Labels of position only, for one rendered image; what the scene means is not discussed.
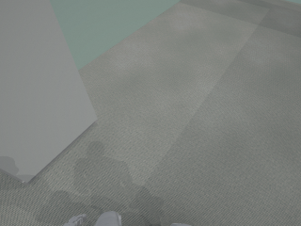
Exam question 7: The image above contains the fridge door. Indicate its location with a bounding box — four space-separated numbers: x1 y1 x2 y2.
0 0 98 183

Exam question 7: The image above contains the left robot thigh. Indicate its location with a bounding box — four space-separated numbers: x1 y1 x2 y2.
95 211 122 226

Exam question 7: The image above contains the left robot hand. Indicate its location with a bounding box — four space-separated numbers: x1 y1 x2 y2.
63 214 87 226

